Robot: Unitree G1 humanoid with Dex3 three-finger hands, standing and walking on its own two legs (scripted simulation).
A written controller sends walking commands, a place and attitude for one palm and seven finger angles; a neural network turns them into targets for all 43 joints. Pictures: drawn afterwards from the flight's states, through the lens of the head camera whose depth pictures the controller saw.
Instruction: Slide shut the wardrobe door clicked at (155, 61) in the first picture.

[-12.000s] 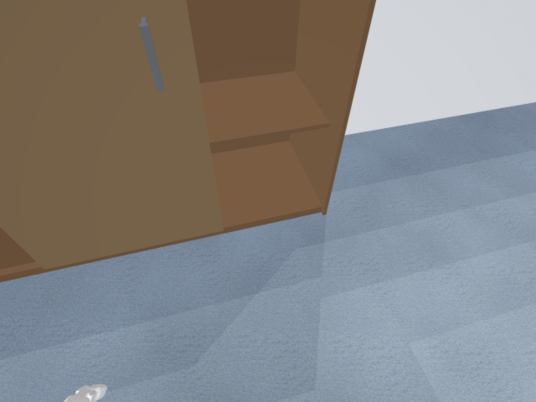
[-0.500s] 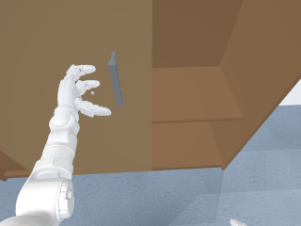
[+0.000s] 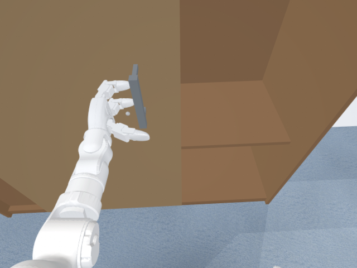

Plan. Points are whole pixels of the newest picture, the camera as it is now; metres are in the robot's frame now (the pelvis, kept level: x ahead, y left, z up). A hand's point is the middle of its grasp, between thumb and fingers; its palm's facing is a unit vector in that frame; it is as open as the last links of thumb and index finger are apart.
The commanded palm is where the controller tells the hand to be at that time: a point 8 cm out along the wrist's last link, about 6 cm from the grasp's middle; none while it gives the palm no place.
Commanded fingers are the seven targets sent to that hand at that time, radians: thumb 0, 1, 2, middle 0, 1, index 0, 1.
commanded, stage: feel for the door with the fingertips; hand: left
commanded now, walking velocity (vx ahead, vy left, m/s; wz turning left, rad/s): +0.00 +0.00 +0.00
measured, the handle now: (139, 98) +0.49 +0.10 +0.11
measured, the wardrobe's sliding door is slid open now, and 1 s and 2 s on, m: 0.48 0.48 0.48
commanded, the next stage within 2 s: slide the fingers in behind the handle in 0.38 s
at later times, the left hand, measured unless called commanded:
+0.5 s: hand (128, 107) +0.45 +0.12 +0.12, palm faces +0.07 -1.00 -0.02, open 13.7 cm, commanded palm +0.43 +0.17 +0.12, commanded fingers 0.00 -0.50 0.30 -0.30 -1.20 -0.30 -1.20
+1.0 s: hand (136, 113) +0.44 +0.10 +0.11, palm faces +0.05 -1.00 -0.01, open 14.0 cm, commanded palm +0.41 +0.15 +0.12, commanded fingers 0.00 -0.50 0.30 -0.30 -1.20 -0.30 -1.20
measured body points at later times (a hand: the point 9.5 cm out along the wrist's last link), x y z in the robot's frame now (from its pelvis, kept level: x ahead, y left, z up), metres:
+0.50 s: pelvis -0.01 -0.01 +0.00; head +0.04 -0.03 +0.44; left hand +0.44 +0.17 +0.12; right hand +0.05 -0.27 -0.13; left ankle -0.01 +0.09 -0.73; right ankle +0.00 -0.10 -0.73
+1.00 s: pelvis -0.01 -0.01 +0.00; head +0.03 -0.02 +0.45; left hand +0.43 +0.16 +0.12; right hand +0.07 -0.26 -0.13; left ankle -0.01 +0.09 -0.73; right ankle +0.00 -0.10 -0.73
